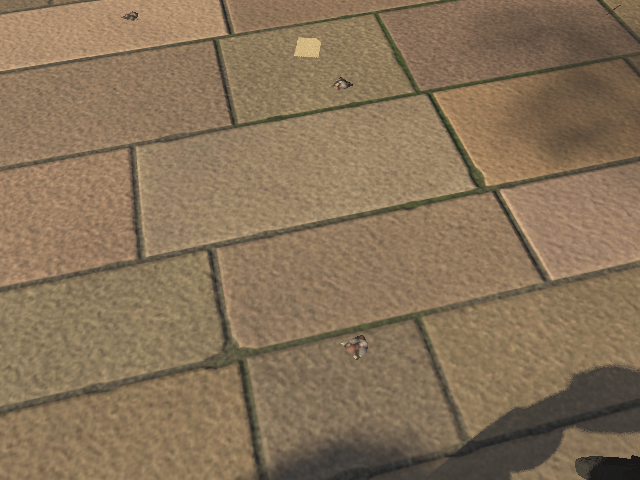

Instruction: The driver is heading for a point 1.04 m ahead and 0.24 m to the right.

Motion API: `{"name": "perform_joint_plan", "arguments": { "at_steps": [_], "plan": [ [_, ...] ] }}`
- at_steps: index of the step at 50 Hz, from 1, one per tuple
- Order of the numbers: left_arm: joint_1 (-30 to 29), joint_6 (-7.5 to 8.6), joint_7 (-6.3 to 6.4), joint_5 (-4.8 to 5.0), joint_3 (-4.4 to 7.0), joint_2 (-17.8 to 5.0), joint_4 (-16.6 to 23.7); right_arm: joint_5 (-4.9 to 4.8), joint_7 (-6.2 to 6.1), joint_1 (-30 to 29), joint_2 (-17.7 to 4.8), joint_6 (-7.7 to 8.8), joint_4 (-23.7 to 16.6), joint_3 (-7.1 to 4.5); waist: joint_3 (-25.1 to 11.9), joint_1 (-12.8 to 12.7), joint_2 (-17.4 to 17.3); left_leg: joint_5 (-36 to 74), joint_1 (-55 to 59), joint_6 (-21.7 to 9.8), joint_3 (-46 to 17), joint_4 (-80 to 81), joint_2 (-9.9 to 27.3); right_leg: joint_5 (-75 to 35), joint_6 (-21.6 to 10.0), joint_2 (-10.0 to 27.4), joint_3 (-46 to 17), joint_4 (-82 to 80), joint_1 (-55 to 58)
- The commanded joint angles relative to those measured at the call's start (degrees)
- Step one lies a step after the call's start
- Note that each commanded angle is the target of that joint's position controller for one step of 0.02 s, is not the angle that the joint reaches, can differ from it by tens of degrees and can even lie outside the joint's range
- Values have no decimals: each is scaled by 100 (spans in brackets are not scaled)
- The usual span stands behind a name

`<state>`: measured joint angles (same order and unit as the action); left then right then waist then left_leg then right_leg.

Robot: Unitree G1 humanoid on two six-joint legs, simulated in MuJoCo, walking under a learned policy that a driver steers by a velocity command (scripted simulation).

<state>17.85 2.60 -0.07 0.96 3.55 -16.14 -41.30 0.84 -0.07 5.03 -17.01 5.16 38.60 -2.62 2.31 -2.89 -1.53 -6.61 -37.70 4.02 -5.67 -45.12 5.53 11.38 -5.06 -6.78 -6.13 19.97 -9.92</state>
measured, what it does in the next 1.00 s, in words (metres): walks ahead, turning right: left foot, then right foot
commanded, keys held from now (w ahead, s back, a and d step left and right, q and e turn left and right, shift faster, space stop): w+e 0.80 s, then w+q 0.20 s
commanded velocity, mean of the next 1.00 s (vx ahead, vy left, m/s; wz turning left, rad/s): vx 0.50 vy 0.00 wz -0.51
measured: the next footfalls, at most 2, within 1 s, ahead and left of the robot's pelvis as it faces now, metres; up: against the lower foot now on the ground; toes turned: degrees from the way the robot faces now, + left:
left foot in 0.18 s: +0.29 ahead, +0.15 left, +0.00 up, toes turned -10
right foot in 0.70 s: +0.48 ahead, -0.19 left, +0.00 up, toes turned -28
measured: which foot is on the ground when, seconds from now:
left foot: up 0.00-0.16, down 0.18-0.72, up 0.74-1.00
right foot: down 0.00-0.18, up 0.20-0.68, down 0.70-1.00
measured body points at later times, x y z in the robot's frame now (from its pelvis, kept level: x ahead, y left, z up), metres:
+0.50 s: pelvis +0.27 +0.04 +0.00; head +0.30 +0.04 +0.45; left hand +0.53 +0.24 -0.09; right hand +0.22 -0.24 -0.12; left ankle +0.25 +0.16 -0.75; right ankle +0.34 -0.15 -0.68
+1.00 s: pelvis +0.51 -0.11 +0.00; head +0.53 -0.14 +0.45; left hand +0.72 +0.08 -0.10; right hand +0.52 -0.43 -0.10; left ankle +0.73 -0.03 -0.67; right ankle +0.45 -0.17 -0.75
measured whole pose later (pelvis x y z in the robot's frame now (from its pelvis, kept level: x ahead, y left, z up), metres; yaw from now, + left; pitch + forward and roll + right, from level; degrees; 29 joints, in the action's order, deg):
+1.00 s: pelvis +0.51 -0.11 +0.00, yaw -30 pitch +1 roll -1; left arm 17.8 3.7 -0.7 -0.3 2.7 -14.9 -40.7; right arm -0.4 0.7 8.0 -17.8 4.3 43.3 -2.6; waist 2.2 -2.2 -2.7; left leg -3.5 -40.4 2.5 -2.4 -51.0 8.0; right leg 10.4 -4.7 -5.8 -1.2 16.0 -6.2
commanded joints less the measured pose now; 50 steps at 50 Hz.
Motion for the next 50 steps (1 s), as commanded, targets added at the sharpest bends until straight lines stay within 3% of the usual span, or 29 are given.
{"name": "perform_joint_plan", "arguments": {
  "at_steps": [1, 5, 7, 8, 9, 10, 11, 12, 13, 14, 15, 17, 19, 22, 26, 30, 32, 33, 34, 35, 36, 37, 38, 39, 40, 41, 42, 44, 50],
  "plan": [
    [24, 28, 89, 36, 287, -1027, 324, -60, 39, -505, -277, 78, -411, -38, -266, -98, 583, 1071, 998, 94, 369, 1023, -481, -1050, -774, 1063, -833, -529, -654],
    [211, -33, 115, 71, 287, -965, 240, -136, 116, -609, -568, 168, -475, -154, -297, -47, 743, 723, 1184, -112, 66, 1619, -532, -500, -612, 1368, -1568, 49, -18],
    [62, -58, 117, 43, 288, -918, 283, -143, 114, -148, -686, 223, -365, -241, -364, 253, 887, 367, 1749, -339, 135, 1828, -538, -618, -471, 1374, -1776, 481, 53],
    [34, -52, 104, 16, 228, -737, 325, -94, 80, 373, -819, 250, -249, -323, -662, 518, 835, 331, 2579, -519, 142, 1958, -437, -834, -301, 1116, -1619, 1063, -100],
    [84, -32, 77, -60, 95, -379, 419, 6, 31, 1172, -1110, 268, -190, -407, -1419, 842, 256, -87, 3963, -878, -716, 1907, 471, -188, -87, 756, -1168, 2584, -685],
    [876, 19, 74, 100, -11, -62, 594, 73, 52, 1648, -1570, 188, 11, -519, -2097, 506, -1692, -1503, 5681, -1822, -3399, 2489, 1733, 2172, 285, -14, -401, 4438, -2655],
    [862, 21, 94, 157, 77, -652, 447, -66, 85, 1557, -1069, 164, -51, -423, -1773, 614, -1297, -2865, 5524, -1812, -4062, 2808, 1859, 2123, 371, 458, -509, 5269, -3406],
    [266, -10, 94, 119, 176, -982, 496, -89, 55, 1316, -729, 132, -108, -329, -1058, 769, -730, -2709, 4887, -1563, -3162, 2874, 1615, 1584, 410, 651, -408, 5501, -3588],
    [-54, -38, 105, 50, 187, -956, 560, -41, 42, 1054, -623, 93, -125, -277, -676, 701, -335, -1900, 4250, -1409, -2376, 2908, 1375, 1180, 447, 838, -223, 5442, -3432],
    [-253, -35, 88, -3, 200, -886, 634, -21, 33, 903, -504, 71, -72, -238, -368, 625, -286, -1204, 3757, -1380, -1812, 3015, 1157, 905, 466, 988, -213, 5198, -3335],
    [-242, -53, 51, 27, 208, -786, 658, 11, 15, 835, -425, 79, -34, -202, -268, 505, -425, -768, 3432, -1311, -1344, 3145, 985, 730, 461, 1136, -188, 5029, -3088],
    [-188, -116, 16, 81, 179, -568, 673, -31, 12, 827, -386, 118, 62, -206, -211, 435, -548, -338, 3197, -1350, -771, 3379, 867, 614, 484, 1229, -38, 4783, -2931],
    [-372, -164, 6, 49, 145, -439, 774, -57, 13, 874, -527, 151, 180, -257, -107, 426, -411, 83, 3156, -1462, -404, 3551, 942, 417, 544, 1294, 1, 4444, -3105],
    [-604, -196, -21, 37, 133, -401, 847, -46, 22, 902, -682, 117, 321, -297, -73, 466, -274, 594, 3365, -1506, 142, 3653, 973, -235, 628, 1337, 46, 3790, -3299],
    [-1300, -84, -177, 28, 48, -238, 999, -73, -34, 1021, -852, 42, 487, -326, 95, 705, -184, 1031, 3503, -1299, 938, 3612, 842, -1206, 521, 1253, 421, 2503, -2997],
    [-1788, -76, -310, 57, 42, -260, 1222, -183, -32, 1276, -1043, -72, 676, -381, 274, 794, -193, 1532, 4014, -1182, 1279, 3431, 1026, -934, 299, 1124, 748, 1801, -2835],
    [-1658, -99, -337, 25, 126, -426, 1268, -245, -52, 1237, -1204, -139, 694, -430, 97, 583, -333, 3209, 4258, -1071, 1503, 2867, 1057, -380, 72, 836, 1025, 1638, -2353],
    [-1360, -126, -330, 4, 203, -566, 1225, -276, -76, 1216, -1302, -176, 688, -462, -137, 369, -442, 4208, 4321, -1015, 1608, 2311, 1041, -88, -64, 619, 1183, 1619, -1877],
    [-656, -149, -306, 8, 332, -775, 1055, -302, -97, 1140, -1338, -220, 668, -470, -515, -62, -403, 4739, 4155, -915, 1751, 1349, 933, -138, -251, 373, 1294, 1379, -956],
    [367, -191, -218, 28, 523, -1101, 776, -277, -124, 1132, -1199, -219, 632, -410, -1015, -576, -200, 4160, 3289, -711, 1851, -20, 724, -463, -490, 280, 1080, 1084, 650],
    [785, -234, -91, 83, 636, -1653, 656, 12, -95, 1403, -531, -167, 430, -200, -1435, -372, 1108, -135, 1155, -419, 1827, -2022, 138, -425, -1053, 1589, -1083, 1046, 2503],
    [629, -105, -141, 59, 588, -1841, 901, -23, -26, 1481, -357, 39, 143, -56, -2424, -105, 1621, -2914, -340, -276, 537, -3441, -823, 813, -2076, 2640, -4257, 20, 3455],
    [585, -15, -184, 30, 442, -1292, 862, -250, 45, 764, -906, 180, 38, -197, -2007, -439, 829, -2408, -955, -356, -20, -3573, -459, 984, -1698, 2480, -3728, -305, 3212],
    [374, 47, -182, 18, 374, -1116, 808, -324, 71, 518, -895, 267, -70, -174, -1246, -298, 721, -1867, -1020, -463, 76, -3163, -247, 616, -1471, 2272, -2900, -346, 2414],
    [-13, 72, -172, 22, 328, -991, 832, -196, 23, 525, -812, 297, 18, -163, -860, -8, 210, -1474, -664, -445, 73, -2654, -17, 11, -1264, 2001, -2311, -354, 1568],
    [-340, 77, -157, -23, 227, -700, 862, -85, 0, 627, -817, 242, 150, -189, -622, 198, 143, -1159, -274, -427, 126, -2236, 177, -670, -1071, 1794, -1710, -456, 992],
    [-488, 93, -128, -111, 189, -656, 907, -107, 35, 878, -808, 164, 212, -192, -645, 384, 497, -998, 92, -360, 124, -2147, 267, -1200, -1135, 1813, -1538, -561, 575],
    [-487, 162, -105, -96, 161, -616, 765, -90, 60, 1066, -685, 33, 361, -170, -593, 437, 483, -845, 349, -194, 264, -1855, 309, -1937, -1165, 1745, -1034, -719, 141],
    [-165, 240, -7, -142, 151, -785, 352, -158, 108, 166, -363, -45, 199, -44, -93, 71, 440, 1169, 79, -174, 375, 2, 214, -1568, -754, 1501, 81, -1119, 51]
  ]
}}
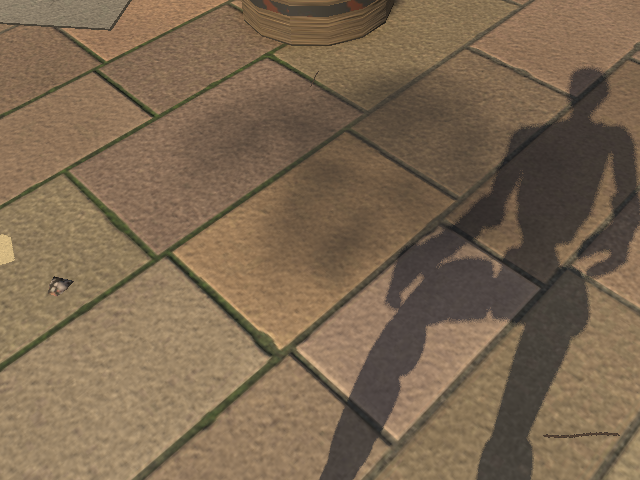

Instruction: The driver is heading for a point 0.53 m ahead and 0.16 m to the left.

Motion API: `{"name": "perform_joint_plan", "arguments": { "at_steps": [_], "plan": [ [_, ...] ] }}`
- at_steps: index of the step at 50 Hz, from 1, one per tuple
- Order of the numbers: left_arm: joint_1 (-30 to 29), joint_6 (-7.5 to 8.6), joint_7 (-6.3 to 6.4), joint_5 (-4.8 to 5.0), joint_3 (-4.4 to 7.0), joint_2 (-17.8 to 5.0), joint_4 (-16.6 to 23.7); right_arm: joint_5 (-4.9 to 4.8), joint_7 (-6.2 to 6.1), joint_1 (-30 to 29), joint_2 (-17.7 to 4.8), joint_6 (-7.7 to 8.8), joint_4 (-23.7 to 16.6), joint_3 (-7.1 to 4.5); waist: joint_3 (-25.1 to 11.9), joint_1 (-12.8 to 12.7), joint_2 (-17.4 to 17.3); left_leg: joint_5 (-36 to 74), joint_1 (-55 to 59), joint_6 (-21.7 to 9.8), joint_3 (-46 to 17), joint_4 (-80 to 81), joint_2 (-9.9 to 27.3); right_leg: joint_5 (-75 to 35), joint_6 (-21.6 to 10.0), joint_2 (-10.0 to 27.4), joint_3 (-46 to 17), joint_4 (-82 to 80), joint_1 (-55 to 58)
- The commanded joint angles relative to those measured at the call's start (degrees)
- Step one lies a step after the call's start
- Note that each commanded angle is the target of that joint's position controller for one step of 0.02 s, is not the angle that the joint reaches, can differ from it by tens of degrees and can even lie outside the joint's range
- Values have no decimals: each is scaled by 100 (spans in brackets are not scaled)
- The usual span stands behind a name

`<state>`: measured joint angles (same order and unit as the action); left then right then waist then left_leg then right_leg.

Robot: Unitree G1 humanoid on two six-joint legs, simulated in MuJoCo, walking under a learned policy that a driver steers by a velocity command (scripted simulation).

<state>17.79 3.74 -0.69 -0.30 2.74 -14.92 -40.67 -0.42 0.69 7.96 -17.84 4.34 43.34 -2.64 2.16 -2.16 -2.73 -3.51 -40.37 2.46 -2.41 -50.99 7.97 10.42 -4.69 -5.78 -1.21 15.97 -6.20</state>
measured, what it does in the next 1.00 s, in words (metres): walks ahead, turning left: left foot, then right foot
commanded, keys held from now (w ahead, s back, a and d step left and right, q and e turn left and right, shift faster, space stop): w+q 0.50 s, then no key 0.50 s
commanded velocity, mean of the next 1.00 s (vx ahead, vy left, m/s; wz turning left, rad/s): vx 0.35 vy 0.00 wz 0.30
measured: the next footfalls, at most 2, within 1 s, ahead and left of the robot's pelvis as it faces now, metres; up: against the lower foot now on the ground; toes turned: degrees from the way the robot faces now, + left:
left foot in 0.24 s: +0.32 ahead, +0.16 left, +0.00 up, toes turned +8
right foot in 0.70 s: +0.62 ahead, +0.04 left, +0.00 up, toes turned +23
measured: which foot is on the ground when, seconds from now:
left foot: up 0.00-0.22, down 0.24-0.70, up 0.72-0.98, down 1.00-1.00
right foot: down 0.00-0.26, up 0.28-0.68, down 0.70-1.00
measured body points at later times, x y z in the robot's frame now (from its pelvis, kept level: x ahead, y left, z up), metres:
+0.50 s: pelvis +0.29 +0.09 +0.00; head +0.32 +0.11 +0.45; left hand +0.40 +0.39 -0.09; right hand +0.44 -0.16 -0.11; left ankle +0.28 +0.16 -0.75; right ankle +0.42 -0.07 -0.68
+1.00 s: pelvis +0.48 +0.10 -0.02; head +0.50 +0.10 +0.43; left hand +0.52 +0.37 -0.13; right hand +0.68 -0.11 -0.13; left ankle +0.44 +0.24 -0.75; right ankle +0.59 +0.02 -0.75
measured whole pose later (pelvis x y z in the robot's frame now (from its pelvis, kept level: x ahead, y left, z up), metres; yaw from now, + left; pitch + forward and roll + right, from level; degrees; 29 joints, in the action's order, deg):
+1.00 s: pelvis +0.48 +0.10 -0.02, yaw +22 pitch +0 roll -1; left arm 8.5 1.3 -0.7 -0.8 0.7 -12.1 -44.6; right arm 1.0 -1.6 13.0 -15.5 -2.4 43.2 -2.1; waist 2.5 0.0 -1.5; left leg -14.8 -16.7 2.4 -4.3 -32.5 2.1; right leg 8.5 -1.6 -2.6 0.3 28.6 -20.0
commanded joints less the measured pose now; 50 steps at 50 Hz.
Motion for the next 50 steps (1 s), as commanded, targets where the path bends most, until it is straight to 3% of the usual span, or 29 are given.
{"name": "perform_joint_plan", "arguments": {
  "at_steps": [1, 4, 8, 10, 12, 13, 14, 15, 16, 17, 18, 19, 21, 23, 26, 30, 32, 34, 35, 36, 37, 38, 39, 40, 42, 44, 47, 49, 50],
  "plan": [
    [-117, 137, 57, -14, 234, -943, 229, -54, 57, -289, -247, 51, -314, -25, -4, -80, 574, 1122, 411, -54, 88, 897, -97, -1303, -741, 1430, -318, -783, -288],
    [86, 144, 50, 8, 261, -1018, -6, -112, 143, -656, -245, 66, -464, -10, 210, -251, 528, 1267, 295, -190, 60, 1457, -252, -1149, -691, 1684, -158, -835, 192],
    [170, 24, 90, 64, 306, -1066, -220, -79, 302, -840, -260, 78, -688, -14, 261, -241, 520, 448, -57, -492, 126, 1835, -422, -2070, -525, 2006, 13, -355, 1187],
    [26, -54, 148, 63, 343, -1195, -198, -40, 330, -485, -403, 54, -691, -84, -83, 2, 694, -178, 566, -693, 465, 1835, -736, -3957, -354, 1968, 209, 342, 1372],
    [-98, -151, 239, 53, 320, -1210, -128, -28, 258, 825, -848, 12, -430, -336, -917, 722, 613, -99, 2490, -1014, 669, 2031, -1162, -5133, -42, 1622, 605, 2300, 868],
    [235, -88, 281, -93, 205, -963, 28, -38, 180, 1634, -1420, -30, -359, -501, -1654, 877, -235, 329, 4455, -1565, -953, 1868, -75, -3181, 240, 1279, 737, 4239, -741],
    [620, 74, 162, -128, 0, -371, 124, -132, 179, 1642, -1469, -12, -412, -494, -2345, 549, -1459, -837, 6166, -2669, -4129, 2809, 1095, 1871, 638, -44, 192, 6185, -2972],
    [205, 269, 42, 61, 100, -916, 138, -116, 169, 1742, -1003, -23, -421, -361, -2392, 883, -749, -1731, 6314, -2415, -4307, 3265, 1015, 1964, 481, 304, -721, 6548, -3620],
    [-377, 369, -17, 245, 110, -1012, 351, -62, 127, 1495, -827, -29, -474, -316, -1596, 911, -404, -1718, 5671, -2143, -3502, 3321, 834, 1573, 378, 573, -633, 6370, -3891],
    [-663, 424, -6, 177, 77, -931, 450, -24, 116, 1169, -803, -25, -539, -298, -947, 715, 219, -1146, 4745, -2027, -2956, 3422, 641, 1247, 350, 793, -536, 5834, -3843],
    [-749, 413, 40, 23, 122, -970, 462, -2, 91, 883, -674, -15, -608, -261, -699, 516, 357, -512, 4092, -1952, -2561, 3495, 474, 1022, 378, 982, -520, 5265, -3519],
    [-663, 366, 48, -29, 139, -955, 470, 45, 68, 723, -642, -25, -702, -233, -552, 337, 198, -22, 3604, -1963, -2350, 3616, 315, 925, 431, 1036, -508, 5055, -3170],
    [-426, 264, 65, -70, 128, -847, 427, 19, 29, 607, -651, -37, -747, -242, -450, 157, 46, 523, 3112, -2006, -2025, 3756, 183, 873, 601, 1077, -408, 4555, -2949],
    [-589, 188, 97, -90, 76, -712, 470, -8, -33, 672, -781, -34, -710, -282, -326, 170, 49, 903, 2704, -1982, -1657, 3822, 44, 513, 797, 1029, -261, 3907, -2886],
    [-1183, 191, 92, -88, -1, -531, 568, -55, -120, 775, -868, -90, -618, -315, -206, 368, -70, 979, 2336, -1642, -1144, 3714, -342, -819, 920, 810, -154, 2547, -2483],
    [-1662, 283, -4, -46, 10, -545, 623, -65, -194, 1255, -768, -227, -354, -287, -416, 659, -251, 1396, 2679, -1299, -1148, 3187, -352, -1865, 817, 458, -94, 1548, -1924],
    [-1607, 309, -38, -70, 76, -666, 606, -35, -223, 1278, -693, -276, -310, -264, -501, 589, -310, 1461, 3149, -1184, -1427, 2752, -196, -1644, 644, 449, -222, 1262, -1881],
    [-1192, 359, -43, -121, 135, -732, 483, -4, -237, 1044, -599, -302, -345, -239, -599, 280, -347, 1748, 3338, -1004, -1522, 2160, -240, -1774, 400, 485, -174, 840, -1405],
    [-891, 398, -15, -199, 169, -861, 430, 27, -228, 1005, -467, -285, -410, -199, -846, 138, -219, 1684, 3203, -802, -1411, 1610, -529, -2766, 224, 758, -277, 701, -690],
    [-528, 411, 18, -322, 220, -1213, 454, 113, -205, 1358, -237, -229, -498, -110, -1550, 201, 589, 153, 2340, -519, -1208, 424, -936, -4952, -316, 1777, -1164, 1271, 871],
    [-167, 280, 14, -251, 214, -1068, 285, 25, -182, 2173, -121, -215, -303, -24, -2352, 212, 1787, -3355, 1289, -126, -813, -1145, -1435, -5577, -1369, 2912, -2577, 1346, 2112],
    [-46, 185, -24, -34, 139, -751, 237, -4, -156, 2179, -550, -267, -215, -100, -2421, 142, 1322, -3738, 1033, -14, -958, -1610, -1158, -4067, -1377, 2916, -3052, 1128, 1884],
    [-344, 114, -26, 20, 98, -649, 269, -46, -178, 1619, -717, -378, -278, -170, -1774, 67, 899, -3396, 810, 108, -861, -1876, -999, -2888, -1130, 2636, -2718, 915, 1303],
    [-705, 49, -28, -24, 26, -521, 300, -35, -219, 1233, -686, -497, -328, -178, -1317, 107, 644, -3148, 807, 174, -688, -1706, -861, -2113, -920, 2359, -2342, 669, 629],
    [-1311, -52, -31, -96, -19, -494, 297, 7, -262, 1065, -455, -682, -393, -149, -697, 393, 915, -2797, 1403, 220, -460, -604, -567, -1125, -648, 1910, -1739, 225, -658],
    [-1457, -121, -14, -138, 32, -598, 237, 49, -285, 1234, -183, -691, -254, -78, -644, 455, 1178, -2518, 2211, 235, -93, 371, -680, -1275, -594, 1539, -1145, 117, -1208],
    [-1370, -168, 30, -49, 32, -604, 101, 79, -257, 1309, -125, -649, -94, -66, -961, 470, 1052, -1216, 2989, 111, 33, 1589, -698, -949, -643, 1562, -992, 255, -1123],
    [-1276, -178, 29, -10, -33, -462, -9, 179, -232, 1148, -137, -645, -104, -60, -843, 488, 878, -490, 3493, -87, 11, 2353, -685, 395, -317, 1371, -907, 238, -1445],
    [-1157, -165, 12, -50, -75, -363, -92, 254, -244, 952, -295, -644, -229, -70, -667, 410, 662, -373, 3542, -243, -357, 2513, -367, 1192, -17, 1219, -837, 295, -1668]
  ]
}}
